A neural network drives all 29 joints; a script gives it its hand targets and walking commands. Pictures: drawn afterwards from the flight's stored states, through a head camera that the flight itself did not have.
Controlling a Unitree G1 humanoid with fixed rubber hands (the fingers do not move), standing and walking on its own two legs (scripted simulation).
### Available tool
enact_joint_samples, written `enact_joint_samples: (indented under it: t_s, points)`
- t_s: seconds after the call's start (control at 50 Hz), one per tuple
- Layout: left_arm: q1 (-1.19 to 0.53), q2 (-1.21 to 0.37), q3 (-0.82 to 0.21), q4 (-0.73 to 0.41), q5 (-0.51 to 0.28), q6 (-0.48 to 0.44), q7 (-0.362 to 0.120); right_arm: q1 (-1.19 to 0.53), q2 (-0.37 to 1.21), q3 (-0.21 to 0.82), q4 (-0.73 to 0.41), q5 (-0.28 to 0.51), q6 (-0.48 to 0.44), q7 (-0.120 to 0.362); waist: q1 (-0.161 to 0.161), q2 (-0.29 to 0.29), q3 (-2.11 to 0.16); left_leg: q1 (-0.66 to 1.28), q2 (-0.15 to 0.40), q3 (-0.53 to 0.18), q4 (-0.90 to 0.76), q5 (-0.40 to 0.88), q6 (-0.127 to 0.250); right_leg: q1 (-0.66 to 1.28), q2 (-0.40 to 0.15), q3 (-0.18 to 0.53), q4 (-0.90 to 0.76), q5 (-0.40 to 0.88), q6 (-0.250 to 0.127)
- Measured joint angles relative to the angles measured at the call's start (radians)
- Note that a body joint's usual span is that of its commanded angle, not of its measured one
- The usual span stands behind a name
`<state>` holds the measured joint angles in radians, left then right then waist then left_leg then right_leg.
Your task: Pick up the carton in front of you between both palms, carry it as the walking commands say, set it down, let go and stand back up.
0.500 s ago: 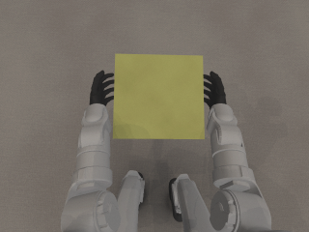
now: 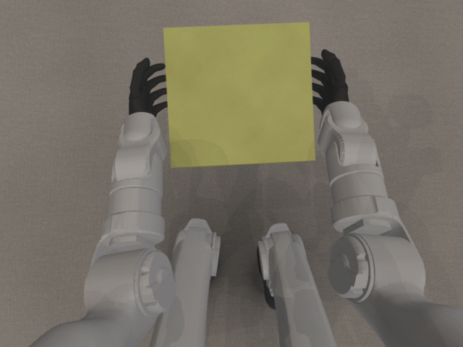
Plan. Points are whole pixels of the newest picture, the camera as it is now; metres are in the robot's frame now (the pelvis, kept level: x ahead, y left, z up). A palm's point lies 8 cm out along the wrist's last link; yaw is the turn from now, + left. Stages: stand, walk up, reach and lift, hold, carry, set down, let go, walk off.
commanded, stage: set down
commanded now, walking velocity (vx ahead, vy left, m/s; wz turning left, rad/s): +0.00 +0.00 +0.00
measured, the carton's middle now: (236, 112) +0.50 +0.02 -0.19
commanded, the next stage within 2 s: none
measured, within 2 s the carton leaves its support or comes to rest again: rests again in 0.94 s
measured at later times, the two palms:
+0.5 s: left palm (164, 120) +0.50 +0.17 -0.26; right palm (303, 109) +0.53 -0.13 -0.26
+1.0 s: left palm (170, 127) +0.50 +0.17 -0.31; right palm (298, 114) +0.53 -0.13 -0.31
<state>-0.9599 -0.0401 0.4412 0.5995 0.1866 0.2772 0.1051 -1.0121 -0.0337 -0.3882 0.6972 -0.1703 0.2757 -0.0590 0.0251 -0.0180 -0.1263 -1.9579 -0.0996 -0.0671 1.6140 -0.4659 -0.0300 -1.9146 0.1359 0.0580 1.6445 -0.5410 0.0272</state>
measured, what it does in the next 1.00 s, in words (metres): lowers itself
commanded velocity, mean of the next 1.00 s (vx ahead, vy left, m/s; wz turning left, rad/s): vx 0.00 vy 0.00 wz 0.00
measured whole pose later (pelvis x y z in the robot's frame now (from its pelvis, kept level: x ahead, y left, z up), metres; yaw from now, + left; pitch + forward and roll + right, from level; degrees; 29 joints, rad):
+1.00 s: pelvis -0.01 -0.01 -0.15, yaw +0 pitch +39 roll +2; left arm -1.31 0.14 0.38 0.89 0.01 0.20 0.15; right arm -1.44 -0.25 -0.18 1.04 -0.02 0.22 -0.12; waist 0.05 -0.01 0.28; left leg -2.25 -0.09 -0.01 2.15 -0.58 -0.05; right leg -2.22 0.15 0.02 2.21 -0.66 0.02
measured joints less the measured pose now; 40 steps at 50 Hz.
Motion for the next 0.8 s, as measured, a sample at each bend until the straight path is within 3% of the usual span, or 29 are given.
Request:
enact_joint_samples:
  t_s: [0.34, 0.6, 0.8]
  points:
    - [-0.207, 0.078, 0.031, 0.095, -0.026, 0.004, 0.014, -0.244, -0.091, 0.037, 0.133, 0.010, 0.009, -0.023, 0.013, 0.003, 0.150, -0.221, -0.014, 0.012, 0.241, -0.026, -0.022, -0.230, 0.025, -0.008, 0.256, -0.029, 0.007]
    - [-0.331, 0.160, -0.033, 0.165, -0.135, -0.022, 0.052, -0.398, -0.184, 0.154, 0.219, 0.105, -0.008, -0.058, 0.022, 0.015, 0.338, -0.313, -0.011, 0.031, 0.427, -0.069, -0.027, -0.324, 0.035, -0.019, 0.447, -0.073, 0.011]
    - [-0.330, 0.181, -0.078, 0.222, -0.205, -0.055, 0.073, -0.401, -0.215, 0.235, 0.269, 0.173, -0.034, -0.078, 0.022, 0.019, 0.371, -0.303, -0.003, 0.051, 0.504, -0.118, -0.019, -0.316, 0.021, -0.025, 0.530, -0.123, 0.000]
